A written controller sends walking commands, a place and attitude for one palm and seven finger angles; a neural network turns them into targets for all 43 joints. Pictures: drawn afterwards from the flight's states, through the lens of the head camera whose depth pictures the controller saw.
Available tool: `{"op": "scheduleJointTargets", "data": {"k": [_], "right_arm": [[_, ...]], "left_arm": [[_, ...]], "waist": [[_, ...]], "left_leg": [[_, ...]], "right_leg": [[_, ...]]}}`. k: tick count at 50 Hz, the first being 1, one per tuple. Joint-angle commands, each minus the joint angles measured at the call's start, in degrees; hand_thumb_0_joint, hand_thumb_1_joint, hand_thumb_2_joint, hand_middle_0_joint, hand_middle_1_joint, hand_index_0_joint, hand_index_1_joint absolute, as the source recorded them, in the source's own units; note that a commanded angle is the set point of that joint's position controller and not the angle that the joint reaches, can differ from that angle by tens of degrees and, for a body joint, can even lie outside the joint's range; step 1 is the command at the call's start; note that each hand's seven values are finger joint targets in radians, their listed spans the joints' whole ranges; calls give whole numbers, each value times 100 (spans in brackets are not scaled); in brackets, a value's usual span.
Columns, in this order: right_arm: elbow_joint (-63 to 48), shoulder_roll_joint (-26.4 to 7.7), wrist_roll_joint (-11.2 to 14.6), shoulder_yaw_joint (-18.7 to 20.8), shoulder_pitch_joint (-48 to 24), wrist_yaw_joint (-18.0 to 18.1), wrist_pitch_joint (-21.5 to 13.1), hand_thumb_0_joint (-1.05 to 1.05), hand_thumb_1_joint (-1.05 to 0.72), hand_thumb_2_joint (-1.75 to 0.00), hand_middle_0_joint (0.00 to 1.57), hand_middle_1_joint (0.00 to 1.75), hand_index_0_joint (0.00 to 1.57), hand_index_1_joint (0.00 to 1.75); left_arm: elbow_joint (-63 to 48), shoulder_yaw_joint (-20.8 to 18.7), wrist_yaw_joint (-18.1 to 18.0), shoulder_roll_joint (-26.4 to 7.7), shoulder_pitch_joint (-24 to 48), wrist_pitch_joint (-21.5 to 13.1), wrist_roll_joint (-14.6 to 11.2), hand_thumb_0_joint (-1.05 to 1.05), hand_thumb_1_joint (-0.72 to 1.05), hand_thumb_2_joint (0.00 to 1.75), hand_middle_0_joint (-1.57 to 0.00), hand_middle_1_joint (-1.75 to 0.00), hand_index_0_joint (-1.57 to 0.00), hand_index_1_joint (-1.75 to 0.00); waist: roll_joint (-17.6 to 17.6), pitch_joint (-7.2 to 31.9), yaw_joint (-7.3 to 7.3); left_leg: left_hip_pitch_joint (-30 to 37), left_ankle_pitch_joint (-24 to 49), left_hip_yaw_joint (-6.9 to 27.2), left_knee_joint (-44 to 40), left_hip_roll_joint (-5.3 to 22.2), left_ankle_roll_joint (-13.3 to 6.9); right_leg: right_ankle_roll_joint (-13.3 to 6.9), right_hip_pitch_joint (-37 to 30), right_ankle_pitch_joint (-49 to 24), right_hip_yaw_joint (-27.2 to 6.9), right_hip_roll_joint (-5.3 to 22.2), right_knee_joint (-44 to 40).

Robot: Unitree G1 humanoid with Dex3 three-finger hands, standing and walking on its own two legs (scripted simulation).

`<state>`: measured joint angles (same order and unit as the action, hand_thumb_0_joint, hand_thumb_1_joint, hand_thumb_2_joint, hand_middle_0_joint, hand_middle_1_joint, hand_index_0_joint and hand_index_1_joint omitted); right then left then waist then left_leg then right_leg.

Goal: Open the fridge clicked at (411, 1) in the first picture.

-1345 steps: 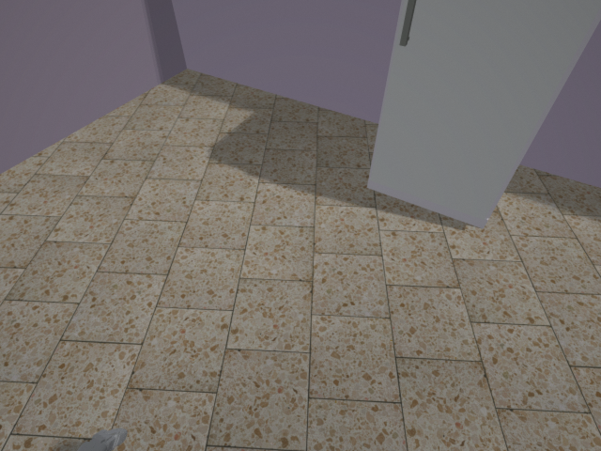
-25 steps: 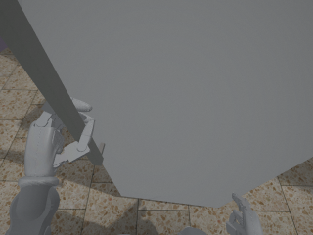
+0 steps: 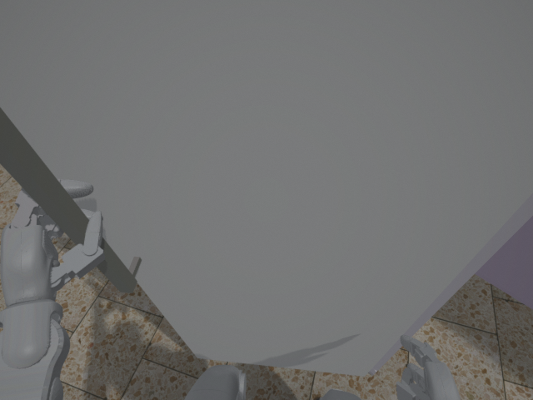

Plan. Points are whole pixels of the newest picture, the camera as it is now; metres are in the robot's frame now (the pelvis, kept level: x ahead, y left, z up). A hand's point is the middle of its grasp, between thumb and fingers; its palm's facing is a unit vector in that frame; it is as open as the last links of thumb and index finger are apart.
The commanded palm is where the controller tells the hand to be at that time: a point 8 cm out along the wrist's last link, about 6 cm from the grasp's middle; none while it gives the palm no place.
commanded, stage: walk backward, drawing the door open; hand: left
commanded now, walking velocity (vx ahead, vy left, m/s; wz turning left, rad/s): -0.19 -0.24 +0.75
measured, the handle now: (70, 195) +0.30 +0.23 +0.20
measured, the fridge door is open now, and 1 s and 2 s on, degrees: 38 79 82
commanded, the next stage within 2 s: stop walking and hold the door back in 1.10 s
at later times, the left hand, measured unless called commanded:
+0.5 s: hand out of the picture +0.09 +0.18 +0.16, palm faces +0.53 -0.82 -0.24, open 6.0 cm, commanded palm +0.04 +0.20 +0.15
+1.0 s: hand out of the picture -0.05 +0.08 +0.16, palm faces +0.72 -0.66 -0.23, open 6.1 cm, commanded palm -0.12 +0.10 +0.15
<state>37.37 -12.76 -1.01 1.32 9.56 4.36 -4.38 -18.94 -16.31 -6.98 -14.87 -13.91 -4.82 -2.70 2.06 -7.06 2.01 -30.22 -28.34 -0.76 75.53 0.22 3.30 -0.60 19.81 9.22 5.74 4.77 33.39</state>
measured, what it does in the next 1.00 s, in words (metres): steps to the right, turning left: left foot, then right foot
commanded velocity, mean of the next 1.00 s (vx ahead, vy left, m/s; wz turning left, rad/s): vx -0.25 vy -0.15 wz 0.56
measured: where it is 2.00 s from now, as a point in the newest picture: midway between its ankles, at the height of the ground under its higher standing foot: outside the picture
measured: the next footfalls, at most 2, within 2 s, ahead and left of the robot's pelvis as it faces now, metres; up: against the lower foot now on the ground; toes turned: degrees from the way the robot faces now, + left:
left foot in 0.14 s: -0.01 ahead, +0.06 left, +0.00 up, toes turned +14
right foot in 0.60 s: -0.01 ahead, -0.20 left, +0.00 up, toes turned +19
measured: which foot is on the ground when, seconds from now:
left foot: up 0.00-0.12, down 0.14-0.58, up 0.60-1.00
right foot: down 0.00-0.14, up 0.16-0.58, down 0.60-1.00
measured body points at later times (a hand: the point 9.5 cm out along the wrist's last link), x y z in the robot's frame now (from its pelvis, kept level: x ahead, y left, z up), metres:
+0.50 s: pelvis -0.07 -0.09 +0.03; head -0.06 -0.07 +0.48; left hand +0.06 +0.22 +0.18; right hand +0.16 -0.21 -0.05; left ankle -0.04 +0.05 -0.72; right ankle -0.01 -0.22 -0.67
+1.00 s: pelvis -0.15 -0.21 +0.01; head -0.14 -0.19 +0.46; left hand -0.10 +0.11 +0.17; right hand +0.12 -0.34 -0.06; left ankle -0.25 -0.14 -0.71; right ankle -0.05 -0.22 -0.72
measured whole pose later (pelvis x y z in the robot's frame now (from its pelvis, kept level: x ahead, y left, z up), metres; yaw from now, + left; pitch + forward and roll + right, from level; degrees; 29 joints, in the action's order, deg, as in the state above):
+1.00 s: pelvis -0.15 -0.21 +0.01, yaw +34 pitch +1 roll +1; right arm 33.6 -13.2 -1.5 1.2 12.9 6.2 -4.5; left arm -26.9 -9.9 -6.8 -16.1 -21.5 -7.9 -3.2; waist -2.8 -1.2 1.4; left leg -13.7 -26.5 -5.1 37.0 0.5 0.9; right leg -5.9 18.5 6.7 15.6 2.8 24.0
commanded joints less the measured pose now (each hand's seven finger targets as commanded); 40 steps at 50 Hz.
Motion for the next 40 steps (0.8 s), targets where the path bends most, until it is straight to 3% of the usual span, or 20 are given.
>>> {"op": "scheduleJointTargets", "data": {"k": [1,4,6,7,8,9,10,11,13,15,23,25,27,28,29,30,31,33,35,40], "right_arm": [[-1233,-268,35,97,-637,201,-276,0,-90,-90,20,30,20,30],[-1176,-324,-98,119,-290,292,-368,0,-90,-90,20,30,20,30],[-1191,-395,-66,118,23,279,-404,0,-90,-90,20,30,20,30],[-1328,-547,-76,136,38,244,-476,0,-90,-90,20,30,20,30],[-1278,-630,-127,108,42,186,-556,0,-90,-90,20,30,20,30],[-1083,-533,-124,129,-24,147,-608,0,-90,-90,20,30,20,30],[-1031,-474,-120,183,-88,70,-667,0,-90,-90,20,30,20,30],[-1025,-482,-55,219,-263,39,-694,0,-90,-90,20,30,20,30],[-865,-575,27,277,-126,-22,-657,0,-90,-90,20,30,20,30],[-868,-541,98,218,-67,-22,-702,0,-90,-90,20,30,20,30],[-891,-488,32,58,-289,72,-741,0,-90,-90,20,30,20,30],[-873,-469,-7,65,-400,49,-719,0,-90,-90,20,30,20,30],[-974,-420,-21,44,-494,4,-668,0,-90,-90,20,30,20,30],[-1044,-359,-12,35,-434,-30,-615,0,-90,-90,20,30,20,30],[-1098,-189,-8,18,-442,-62,-512,0,-90,-90,20,30,20,30],[-1105,-190,34,46,-682,-48,-491,0,-90,-90,20,30,20,30],[-990,-212,-21,33,-678,-7,-461,0,-90,-90,20,30,20,30],[-962,-269,29,203,-473,-36,-408,0,-90,-90,20,30,20,30],[-920,-169,27,62,-658,25,-325,0,-90,-90,20,30,20,30],[-1118,-344,-2,114,-496,251,-339,0,-90,-90,20,30,20,30]], "left_arm": [[-1807,-585,-134,-1210,728,-662,-16,0,90,90,-45,-140,-45,-140],[-1959,-438,-142,-1050,661,-642,-10,0,90,90,-45,-140,-45,-140],[-2150,-234,-84,-929,510,-673,-42,0,90,90,-45,-140,-45,-140],[-2239,-127,-55,-859,567,-802,-13,0,90,90,-45,-140,-45,-140],[-2283,-12,-35,-946,623,-902,130,0,90,90,-45,-140,-45,-140],[-2233,-246,-38,-1240,799,-987,256,0,90,90,-45,-140,-45,-140],[-2815,-396,70,-1428,1243,-1093,164,0,90,90,-45,-140,-45,-140],[-2814,-239,87,-1311,1192,-1104,262,0,90,90,-45,-140,-45,-140],[-2240,151,30,-800,648,-894,264,0,90,90,-45,-140,-45,-140],[-2145,328,9,-643,651,-720,146,0,90,90,-45,-140,-45,-140],[-1910,145,-191,-794,106,-656,-18,0,90,90,-45,-140,-45,-140],[-1932,-60,-219,-987,-6,-662,-20,0,90,90,-45,-140,-45,-140],[-1976,-90,-203,-1015,-54,-643,-11,0,90,90,-45,-140,-45,-140],[-2032,-182,-174,-1177,-96,-630,12,0,90,90,-45,-140,-45,-140],[-2057,-401,-160,-1526,-110,-614,66,0,90,90,-45,-140,-45,-140],[-2025,-674,-196,-1779,-24,-592,64,0,90,90,-45,-140,-45,-140],[-1781,-815,-267,-1718,56,-548,22,0,90,90,-45,-140,-45,-140],[-1359,-589,-132,-1203,-469,-551,25,0,90,90,-45,-140,-45,-140],[-1256,-585,-117,-1233,-339,-625,-22,0,90,90,-45,-140,-45,-140],[-1501,-578,-214,-1291,-261,-689,-111,0,90,90,-45,-140,-45,-140]], "waist": [[-1293,1530,-312],[-1127,1446,-250],[147,1439,-16],[1467,1126,6],[2087,1170,-143],[1376,1213,-204],[1685,1527,-135],[1279,1288,-165],[1112,1148,-170],[1231,1295,-192],[1575,1299,-165],[1549,1279,-274],[1044,1391,-377],[333,1328,-352],[-1116,1252,-338],[-1606,1134,-452],[-1438,1237,-375],[-1313,1567,-187],[-741,1653,-196],[-968,1482,-336]], "left_leg": [[976,-366,-422,-1812,130,-145],[1583,-250,-597,-3556,59,-322],[2395,742,-252,-5415,202,-368],[2901,1004,1720,-6234,1429,-751],[2703,2524,3857,-6591,2796,-1318],[2783,3958,3582,-6326,2959,-1630],[2787,3794,3642,-6292,2672,-1214],[2791,3779,2972,-6015,2270,-1045],[2992,4201,1599,-5635,1568,-913],[2929,4147,1096,-5682,1126,-743],[2102,2572,1678,-6201,1433,-1066],[1810,2536,1647,-6033,1308,-975],[1368,1813,1552,-5671,960,-706],[1196,971,1198,-5145,490,-472],[827,229,495,-3860,-199,-146],[325,-497,404,-2129,-534,-28],[85,-572,622,-880,-402,-55],[-243,-13,556,-25,-298,33],[-393,200,257,-110,-175,143],[209,-199,-230,-1537,-109,-18]], "right_leg": [[-650,-733,1302,-421,1279,-1903],[-568,-410,1499,-301,1266,-1858],[-241,137,1271,78,854,-277],[113,1453,1946,318,205,1245],[361,1870,2427,-231,-143,2572],[321,1923,1967,-729,-182,3268],[329,1918,1976,-953,-195,3536],[341,1916,1620,-979,-209,3452],[432,1778,1164,-590,-344,3036],[468,1262,1015,-297,-568,2599],[421,-18,1646,-344,-731,1066],[357,-566,1359,-377,-790,151],[305,-1466,493,-335,-738,-1270],[218,-1511,76,-572,-415,-1856],[-89,-1258,46,-1435,575,-2293],[-574,-649,-529,-2405,1541,-2254],[-737,-232,-769,-2272,1902,-2099],[-343,-1056,-1451,-1364,1361,-1587],[-565,-1500,-2147,-603,1144,-1260],[-516,-1546,-1381,-649,1257,-1726]]}}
